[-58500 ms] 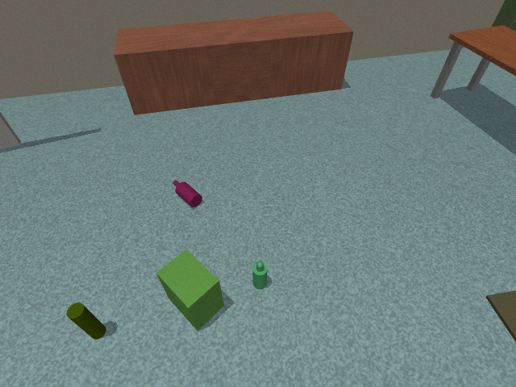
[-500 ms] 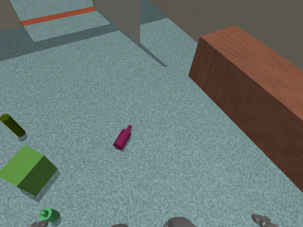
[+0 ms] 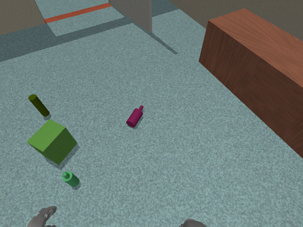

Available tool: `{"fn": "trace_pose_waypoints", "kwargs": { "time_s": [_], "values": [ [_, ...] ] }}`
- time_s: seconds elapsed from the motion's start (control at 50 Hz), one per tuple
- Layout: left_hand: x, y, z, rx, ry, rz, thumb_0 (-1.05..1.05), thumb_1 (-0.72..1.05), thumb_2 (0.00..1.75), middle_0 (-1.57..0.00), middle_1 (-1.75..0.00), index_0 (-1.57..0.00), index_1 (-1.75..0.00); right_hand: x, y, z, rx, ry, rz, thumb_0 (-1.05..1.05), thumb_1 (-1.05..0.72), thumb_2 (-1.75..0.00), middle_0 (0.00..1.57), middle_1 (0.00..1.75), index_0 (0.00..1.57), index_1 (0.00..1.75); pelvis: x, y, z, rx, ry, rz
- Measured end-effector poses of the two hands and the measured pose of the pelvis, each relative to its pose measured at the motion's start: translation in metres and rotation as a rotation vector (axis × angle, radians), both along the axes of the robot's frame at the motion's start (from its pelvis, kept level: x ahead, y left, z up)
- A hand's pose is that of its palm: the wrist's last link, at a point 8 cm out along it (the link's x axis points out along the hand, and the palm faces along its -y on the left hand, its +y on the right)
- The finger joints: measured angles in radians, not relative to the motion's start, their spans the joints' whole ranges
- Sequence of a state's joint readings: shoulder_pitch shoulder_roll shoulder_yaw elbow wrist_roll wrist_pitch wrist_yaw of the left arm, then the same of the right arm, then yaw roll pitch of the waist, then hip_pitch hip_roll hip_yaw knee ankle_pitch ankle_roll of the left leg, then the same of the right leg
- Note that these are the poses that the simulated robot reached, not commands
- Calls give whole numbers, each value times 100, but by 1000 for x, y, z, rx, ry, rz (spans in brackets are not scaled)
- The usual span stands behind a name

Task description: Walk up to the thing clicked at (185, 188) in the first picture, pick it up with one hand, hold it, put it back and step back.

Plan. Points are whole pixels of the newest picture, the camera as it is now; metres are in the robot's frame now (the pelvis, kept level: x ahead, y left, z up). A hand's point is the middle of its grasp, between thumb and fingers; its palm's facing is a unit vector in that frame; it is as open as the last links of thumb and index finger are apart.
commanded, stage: step back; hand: left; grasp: from above
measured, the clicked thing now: (136, 115) +0.94 +0.15 -0.71
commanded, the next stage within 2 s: stand in 1.52 s
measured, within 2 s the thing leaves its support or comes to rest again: neither
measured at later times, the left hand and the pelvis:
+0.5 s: hand out of the picture -0.12 +0.24 -0.13, palm faces -0.06 -0.90 -0.42, open 7.4 cm; pelvis -0.18 -0.03 +0.01, yaw -5 degrees
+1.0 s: hand out of the picture -0.15 +0.24 -0.13, palm faces -0.01 -0.92 -0.39, open 7.4 cm; pelvis -0.21 -0.04 +0.01, yaw -1 degrees
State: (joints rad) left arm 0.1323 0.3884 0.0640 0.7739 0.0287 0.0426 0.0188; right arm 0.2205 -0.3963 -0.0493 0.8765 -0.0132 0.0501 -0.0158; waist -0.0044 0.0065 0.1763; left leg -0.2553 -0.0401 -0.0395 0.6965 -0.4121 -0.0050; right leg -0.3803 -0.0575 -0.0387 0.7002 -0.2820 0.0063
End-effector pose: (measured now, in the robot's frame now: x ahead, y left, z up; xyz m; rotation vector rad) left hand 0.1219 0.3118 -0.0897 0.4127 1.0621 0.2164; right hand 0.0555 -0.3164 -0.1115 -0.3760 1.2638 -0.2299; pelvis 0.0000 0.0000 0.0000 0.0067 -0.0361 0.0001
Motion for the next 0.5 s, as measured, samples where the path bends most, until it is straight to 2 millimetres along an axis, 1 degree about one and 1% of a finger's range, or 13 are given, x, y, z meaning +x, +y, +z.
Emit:
{"fn": "trace_pose_waypoints", "kwargs": {
  "time_s": [0.04,0.08,0.12,0.18,0.26,0.34,0.4,0.46,0.5],
  "values": [
    [-8,4,-7,-15,-16,6,1,91,90,-21,-31,-21,-30,-15,8,1,-3,4,6,1,-91,-90,20,30,20,30,-17,3,-2,26,-19,-1],
    [-20,4,-9,-28,-9,16,1,91,90,-21,-30,-20,-30,-27,13,7,5,-6,14,1,-91,-90,20,30,21,30,-31,5,1,8,-24,-2],
    [-33,3,-9,-42,4,24,1,91,90,-20,-30,-20,-30,-36,16,14,3,-27,15,1,-90,-90,20,30,21,30,-44,5,6,-7,-22,-7],
    [-59,-1,-9,-57,22,20,1,91,90,-20,-30,-20,-30,-45,14,23,-9,-70,17,1,-90,-90,20,30,21,30,-64,3,10,-16,-13,-27],
    [-102,-7,-12,-54,79,-2,1,91,90,-20,-30,-20,-30,-54,7,29,-15,-145,22,1,-90,-90,20,30,21,30,-95,-2,10,-18,-6,-60],
    [-147,-15,-15,-33,127,-18,1,91,90,-21,-30,-20,-30,-72,-8,22,-4,-204,24,1,-90,-90,20,30,21,30,-128,-12,3,-8,-3,-95],
    [-185,-24,-14,-18,146,-8,1,91,90,-21,-30,-20,-30,-94,-21,12,8,-214,3,1,-90,-90,20,30,21,30,-153,-20,-2,-31,-17,-93],
    [-222,-28,-3,-10,159,19,1,91,90,-21,-30,-21,-30,-123,-25,10,22,-175,-19,1,-90,-90,20,30,21,30,-169,-26,5,11,-17,-99],
    [-241,-28,4,1,166,37,1,91,90,-21,-30,-21,-30,-143,-26,8,32,-152,-24,1,-91,-90,20,30,20,30,-178,-27,9,23,-18,-89]
  ]
}}
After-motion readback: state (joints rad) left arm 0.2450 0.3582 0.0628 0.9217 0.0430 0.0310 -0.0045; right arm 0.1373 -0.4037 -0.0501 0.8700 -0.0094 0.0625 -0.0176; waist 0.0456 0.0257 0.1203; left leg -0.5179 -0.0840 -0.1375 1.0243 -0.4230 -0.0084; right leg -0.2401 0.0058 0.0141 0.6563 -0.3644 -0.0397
